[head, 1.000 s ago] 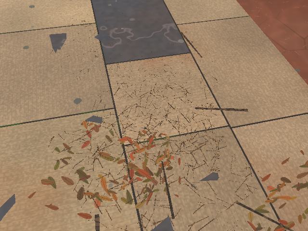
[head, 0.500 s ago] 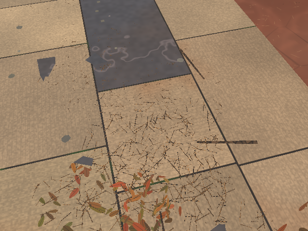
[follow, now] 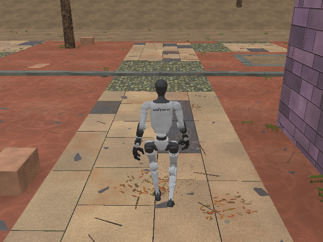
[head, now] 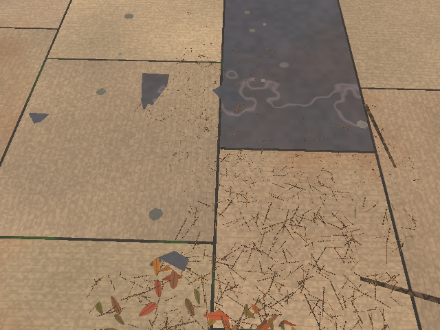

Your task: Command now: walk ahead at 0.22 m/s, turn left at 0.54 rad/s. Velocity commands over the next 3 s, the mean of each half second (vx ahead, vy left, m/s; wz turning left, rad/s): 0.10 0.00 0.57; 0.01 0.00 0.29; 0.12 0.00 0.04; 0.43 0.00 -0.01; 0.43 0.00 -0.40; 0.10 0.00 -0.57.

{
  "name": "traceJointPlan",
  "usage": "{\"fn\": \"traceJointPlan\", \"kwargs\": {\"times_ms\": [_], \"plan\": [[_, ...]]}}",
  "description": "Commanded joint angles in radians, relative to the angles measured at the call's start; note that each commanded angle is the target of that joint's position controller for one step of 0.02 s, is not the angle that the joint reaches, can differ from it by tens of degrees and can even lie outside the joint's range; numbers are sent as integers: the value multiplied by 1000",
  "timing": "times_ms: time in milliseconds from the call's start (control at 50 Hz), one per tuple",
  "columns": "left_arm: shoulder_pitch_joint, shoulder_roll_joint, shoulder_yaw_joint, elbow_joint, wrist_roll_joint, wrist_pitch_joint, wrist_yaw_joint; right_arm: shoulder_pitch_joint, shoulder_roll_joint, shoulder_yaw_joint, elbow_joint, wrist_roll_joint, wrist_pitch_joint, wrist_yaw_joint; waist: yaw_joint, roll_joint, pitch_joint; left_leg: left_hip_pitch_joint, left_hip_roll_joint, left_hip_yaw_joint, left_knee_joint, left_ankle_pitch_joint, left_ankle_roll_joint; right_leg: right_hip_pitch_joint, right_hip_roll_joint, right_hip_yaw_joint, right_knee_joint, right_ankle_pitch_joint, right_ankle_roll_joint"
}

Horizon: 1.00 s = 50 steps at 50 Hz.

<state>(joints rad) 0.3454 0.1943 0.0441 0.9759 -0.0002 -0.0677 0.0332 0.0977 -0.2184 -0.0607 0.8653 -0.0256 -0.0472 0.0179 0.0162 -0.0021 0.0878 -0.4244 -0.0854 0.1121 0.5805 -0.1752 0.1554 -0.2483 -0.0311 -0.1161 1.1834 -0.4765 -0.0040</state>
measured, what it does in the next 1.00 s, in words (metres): walks ahead, turning left: right foot, then left foot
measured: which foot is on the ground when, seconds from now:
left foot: down 0.00-0.58, up 0.60-0.96, down 0.98-1.00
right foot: up 0.00-0.56, down 0.58-1.00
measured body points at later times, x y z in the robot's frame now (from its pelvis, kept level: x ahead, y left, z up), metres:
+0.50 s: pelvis +0.10 -0.03 +0.02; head +0.13 -0.02 +0.47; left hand +0.18 +0.26 -0.09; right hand +0.24 -0.30 -0.10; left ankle +0.09 +0.04 -0.72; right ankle +0.16 -0.16 -0.69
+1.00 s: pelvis +0.10 -0.06 +0.02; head +0.13 -0.06 +0.47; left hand +0.08 +0.21 -0.11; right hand +0.31 -0.26 -0.11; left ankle +0.03 +0.03 -0.72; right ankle +0.16 -0.15 -0.72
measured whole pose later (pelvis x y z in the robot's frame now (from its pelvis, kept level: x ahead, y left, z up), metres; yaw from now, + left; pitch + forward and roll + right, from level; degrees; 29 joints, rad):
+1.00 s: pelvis +0.10 -0.06 +0.02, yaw +24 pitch -1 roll +0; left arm 0.24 0.25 0.01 0.80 0.01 0.02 0.01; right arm 0.19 -0.26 -0.02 0.85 -0.01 0.05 -0.02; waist 0.02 0.00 0.06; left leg -0.12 -0.05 -0.06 0.41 -0.25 0.01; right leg -0.24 0.02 0.00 0.49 -0.24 -0.03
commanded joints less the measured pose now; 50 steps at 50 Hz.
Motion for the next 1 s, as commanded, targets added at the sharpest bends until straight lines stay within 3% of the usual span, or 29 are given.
{"fn": "traceJointPlan", "kwargs": {"times_ms": [20, 40, 60, 100, 140, 240, 340, 440, 500, 540, 560, 580, 600, 620, 640, 660, 680, 700, 740, 820, 920, 960, 980, 1000], "plan": [[-17, 113, 22, -111, 7, -13, -3, 149, -152, -44, -16, 29, 20, -22, -41, -34, -162, 399, 366, -410, -225, 768, 213, -367, -39, 136, 184, 58, 15], [-25, 121, 27, -119, 27, 4, -3, 125, -125, -36, -21, 36, 22, -28, -16, -27, -117, 308, 314, -360, -250, 722, 176, -333, -53, 142, 113, 73, 23], [2, 111, 27, -117, 40, 28, -4, 117, -112, -29, -24, 34, 22, -29, 6, -11, -113, 242, 282, -326, -262, 712, 154, -278, -54, 139, 67, 86, 33], [17, 92, 24, -126, 38, 60, -5, 132, -147, -36, -28, 20, 12, -24, 22, 3, -141, 212, 247, -302, -254, 771, 139, -253, -37, 129, 13, 112, 49], [-7, 96, 25, -145, 34, 71, -6, 147, -177, -43, -38, 15, 11, -23, 19, 24, -170, 221, 228, -303, -248, 766, 120, -271, -36, 129, -38, 152, 59], [-148, 136, 32, -211, 31, 94, -3, 203, -194, -49, -59, 18, 36, -32, -30, 73, -167, 279, 215, -395, -261, 494, 67, -368, -41, 156, -132, 208, 76], [-227, 147, 29, -255, 23, 98, 4, 238, -207, -56, -82, 10, 53, -37, -57, 90, -138, 344, 231, -506, -253, 342, 82, -407, -19, 190, -229, 167, 71], [-248, 154, 19, -290, 6, 87, 8, 238, -223, -62, -106, 1, 64, -33, -62, 102, -137, 349, 231, -575, -194, 457, 94, -308, 32, 196, -350, 91, 42], [-218, 164, 14, -301, -5, 77, 12, 208, -233, -65, -123, 3, 71, -26, -47, 116, -144, 335, 217, -624, -161, 533, 75, -195, 63, 198, -473, 62, 23], [-152, 164, 11, -293, -8, 69, 16, 156, -234, -66, -137, 13, 78, -24, -5, 116, -138, 282, 173, -637, -137, 452, 21, -51, 79, 188, -673, 137, 11], [-98, 169, 12, -279, 2, 62, 21, 119, -222, -61, -149, 25, 80, -27, 28, 98, -135, 217, 133, -610, -99, 333, -28, 67, 53, 188, -837, 264, 3], [-108, 228, 22, -284, 20, 57, 30, 155, -162, -45, -159, 28, 77, -30, -6, -46, -142, 117, 48, -503, 33, 36, -89, 163, -115, 339, -936, 308, -38], [-192, 298, 24, -335, 17, 63, 31, 259, -104, -29, -164, 23, 75, -35, -77, -220, -149, -58, -111, -316, 210, -412, -135, 249, -359, 592, -923, 626, -125], [-126, 305, 34, -313, 18, 74, 20, 249, -203, -53, -148, -4, 82, -38, -33, -212, -173, -49, -90, -247, 398, -489, -148, 151, -404, 631, -888, 759, -256], [-139, 241, 17, -312, 13, 73, 11, 227, -222, -59, -138, -7, 86, -37, -48, -118, -132, -37, -59, -278, 485, -422, -153, 105, -345, 557, -887, 745, -257], [-194, 199, 7, -316, 9, 72, 4, 215, -214, -59, -122, -4, 92, -31, -64, -84, -84, -26, -42, -280, 517, -348, -164, 60, -260, 436, -884, 697, -217], [-227, 190, 3, -327, 17, 73, 3, 218, -205, -56, -115, 3, 98, -22, -75, -112, -91, -23, -47, -268, 538, -302, -175, 70, -198, 362, -876, 689, -180], [-221, 192, 2, -325, 19, 70, 6, 220, -196, -51, -112, 6, 103, -13, -68, -151, -98, -24, -51, -262, 552, -279, -187, 85, -174, 323, -866, 760, -176], [-177, 192, 2, -309, 18, 65, 3, 191, -180, -42, -113, 14, 107, -8, -45, -143, -120, -17, -55, -252, 530, -261, -203, 124, -162, 289, -848, 829, -184], [-123, 197, 1, -273, 18, 57, -2, 134, -143, -15, -108, 18, 117, -12, -10, -158, -129, 31, -17, -231, 291, -276, -211, 190, -171, 300, -842, 753, -194], [-99, 228, 11, -234, 24, 75, -18, 127, -131, 8, -75, 29, 113, -27, -2, -187, -117, 214, 15, -132, -57, -227, -171, 138, -161, 323, -816, 692, -190], [-99, 218, 8, -218, 16, 79, -18, 166, -129, 17, -45, 20, 94, -36, -35, -134, -117, 370, 49, -157, -315, 25, -141, 62, -147, 315, -779, 665, -129], [-86, 193, 1, -223, 13, 71, -21, 159, -168, 15, -45, 4, 79, -45, -20, -69, -146, 468, 141, -264, -328, 77, -121, -13, -129, 304, -761, 556, -79], [-58, 152, -9, -236, 5, 65, -27, 113, -237, 7, -52, -3, 69, -49, 36, 90, -138, 449, 274, -403, -289, 248, -70, -64, -31, 210, -741, 351, -41]]}}
Next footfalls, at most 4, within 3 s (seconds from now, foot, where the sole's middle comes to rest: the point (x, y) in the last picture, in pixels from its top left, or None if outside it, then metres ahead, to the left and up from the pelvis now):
0.58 right None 0.20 -0.13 -0.76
0.98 left None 0.07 0.04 -0.76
1.52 right None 0.24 -0.12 -0.76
2.00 left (177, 306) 0.49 0.16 -0.76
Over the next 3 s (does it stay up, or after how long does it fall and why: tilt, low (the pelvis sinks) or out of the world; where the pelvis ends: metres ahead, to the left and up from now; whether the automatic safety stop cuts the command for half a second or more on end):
stays up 0.70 0.15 0.02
